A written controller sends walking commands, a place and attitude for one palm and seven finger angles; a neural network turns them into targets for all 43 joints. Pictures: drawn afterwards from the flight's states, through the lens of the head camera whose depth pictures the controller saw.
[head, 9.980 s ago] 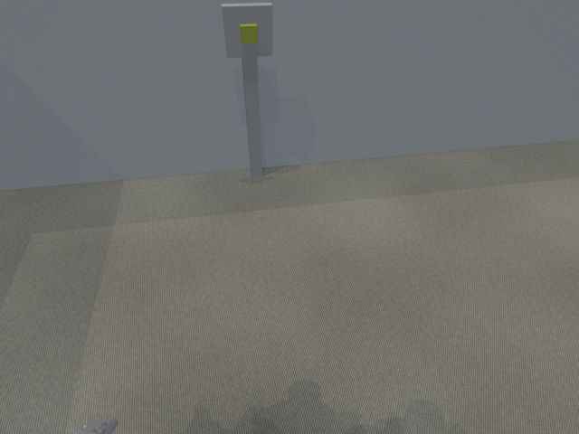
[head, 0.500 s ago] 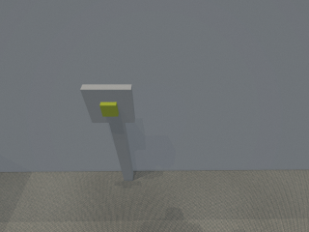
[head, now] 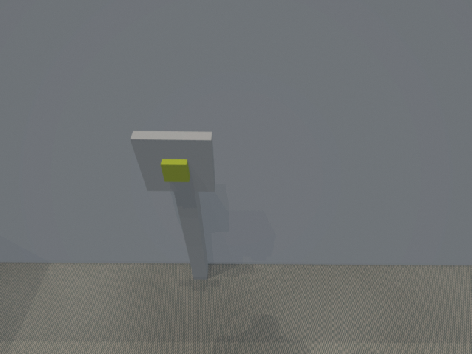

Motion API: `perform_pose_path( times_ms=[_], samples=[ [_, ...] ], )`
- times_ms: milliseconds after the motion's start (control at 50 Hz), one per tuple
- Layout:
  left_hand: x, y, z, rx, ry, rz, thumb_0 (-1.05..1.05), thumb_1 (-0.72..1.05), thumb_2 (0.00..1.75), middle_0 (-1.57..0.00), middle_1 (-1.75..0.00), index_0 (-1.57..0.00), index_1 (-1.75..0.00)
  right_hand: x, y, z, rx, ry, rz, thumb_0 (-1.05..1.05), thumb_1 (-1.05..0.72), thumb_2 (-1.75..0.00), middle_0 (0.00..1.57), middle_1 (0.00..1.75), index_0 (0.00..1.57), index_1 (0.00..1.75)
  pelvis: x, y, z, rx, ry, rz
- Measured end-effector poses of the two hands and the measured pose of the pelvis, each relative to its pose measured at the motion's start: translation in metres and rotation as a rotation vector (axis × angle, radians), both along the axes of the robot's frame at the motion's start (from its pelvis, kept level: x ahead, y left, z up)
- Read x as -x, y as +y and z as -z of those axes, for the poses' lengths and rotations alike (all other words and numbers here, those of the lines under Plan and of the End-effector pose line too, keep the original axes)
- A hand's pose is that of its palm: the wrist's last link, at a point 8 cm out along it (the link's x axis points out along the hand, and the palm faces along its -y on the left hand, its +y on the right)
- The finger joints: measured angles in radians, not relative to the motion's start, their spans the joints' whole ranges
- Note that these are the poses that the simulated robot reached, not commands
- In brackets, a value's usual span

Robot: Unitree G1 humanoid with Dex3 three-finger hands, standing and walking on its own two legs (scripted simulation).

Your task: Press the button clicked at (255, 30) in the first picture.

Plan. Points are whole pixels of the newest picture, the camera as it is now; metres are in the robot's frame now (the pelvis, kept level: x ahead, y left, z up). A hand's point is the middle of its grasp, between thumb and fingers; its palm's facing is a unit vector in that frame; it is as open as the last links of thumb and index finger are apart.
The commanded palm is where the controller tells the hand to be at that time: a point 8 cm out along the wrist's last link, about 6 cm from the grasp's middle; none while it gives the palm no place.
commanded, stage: look again from close up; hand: left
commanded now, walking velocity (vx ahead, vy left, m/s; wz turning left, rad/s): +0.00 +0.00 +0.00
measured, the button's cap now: (175, 169) +0.52 +0.18 -0.03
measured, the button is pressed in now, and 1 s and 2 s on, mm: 0 0 0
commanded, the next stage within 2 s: raise the hand and make a fist in 0.16 s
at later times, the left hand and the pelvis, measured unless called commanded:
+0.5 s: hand (136, 290) +0.22 +0.18 +0.00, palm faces +0.19 -0.98 -0.08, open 6.6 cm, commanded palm +0.12 +0.23 -0.06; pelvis +0.00 +0.00 -0.02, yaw +2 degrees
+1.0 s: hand (158, 319) +0.20 +0.15 -0.06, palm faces -0.06 -1.00 -0.01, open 3.4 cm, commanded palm +0.15 +0.23 -0.05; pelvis -0.01 -0.04 -0.10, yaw +3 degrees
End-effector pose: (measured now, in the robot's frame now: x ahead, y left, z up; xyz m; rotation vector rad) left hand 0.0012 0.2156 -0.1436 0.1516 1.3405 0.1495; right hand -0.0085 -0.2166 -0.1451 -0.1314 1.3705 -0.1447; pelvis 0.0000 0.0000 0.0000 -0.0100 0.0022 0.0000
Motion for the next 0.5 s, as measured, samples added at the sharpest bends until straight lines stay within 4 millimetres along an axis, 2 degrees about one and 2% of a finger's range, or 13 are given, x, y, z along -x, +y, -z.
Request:
perform_pose_path(
  times_ms=[120,280,300,320,360,420,460,500],
  samples=[
    [-0.018,0.009,0.001,0.001,-0.012,0.011,0.01,0.92,0.90,-0.20,-0.30,-0.20,-0.30,-0.019,-0.002,-0.006,0.027,-0.019,-0.009,0.02,-0.93,-0.89,0.20,0.30,0.20,0.30,-0.010,0.004,-0.002,-0.005,0.000,0.006],
    [-0.023,0.010,0.005,0.014,0.008,0.012,0.00,0.92,0.90,-0.20,-0.30,-0.20,-0.30,-0.038,-0.003,-0.011,0.050,-0.034,-0.022,0.01,-0.92,-0.89,0.20,0.30,0.20,0.30,-0.017,0.009,-0.002,0.001,-0.001,0.003],
    [-0.031,0.015,-0.001,0.008,-0.029,-0.043,0.01,0.93,0.90,-0.20,-0.30,-0.20,-0.30,-0.043,-0.004,-0.014,0.052,-0.067,-0.013,0.02,-0.93,-0.89,0.20,0.30,0.20,0.30,-0.017,0.009,-0.002,0.004,0.005,-0.002],
    [-0.047,0.022,-0.016,-0.012,-0.133,-0.077,0.02,0.94,0.90,-0.21,-0.30,-0.21,-0.31,-0.050,-0.005,-0.019,0.063,-0.133,-0.017,0.02,-0.93,-0.89,0.20,0.30,0.20,0.30,-0.016,0.009,-0.002,-0.002,0.009,0.001],
    [-0.087,0.034,-0.057,-0.081,-0.414,-0.081,0.03,0.95,0.89,-0.22,-0.32,-0.22,-0.32,-0.068,-0.009,-0.027,0.079,-0.278,-0.028,0.02,-0.92,-0.89,0.20,0.30,0.20,0.30,-0.015,0.008,-0.002,-0.018,0.016,0.001],
    [-0.144,0.034,-0.117,-0.112,-0.773,-0.058,0.03,0.95,0.90,-0.25,-0.35,-0.25,-0.36,-0.099,-0.014,-0.033,0.069,-0.462,-0.055,0.02,-0.92,-0.89,0.20,0.30,0.20,0.30,-0.009,0.008,0.003,-0.030,0.025,-0.033],
    [-0.174,0.025,-0.143,-0.088,-0.987,-0.020,0.02,0.94,0.90,-0.28,-0.39,-0.28,-0.39,-0.121,-0.019,-0.033,0.065,-0.562,-0.083,0.02,-0.91,-0.89,0.20,0.30,0.20,0.30,-0.002,0.006,0.011,-0.035,0.045,-0.045],
    [-0.190,0.013,-0.155,-0.014,-1.146,0.006,0.02,0.94,0.90,-0.32,-0.43,-0.32,-0.44,-0.141,-0.025,-0.035,0.070,-0.637,-0.100,0.01,-0.91,-0.89,0.20,0.30,0.20,0.30,0.002,0.003,0.021,-0.024,0.084,-0.040]
  ],
)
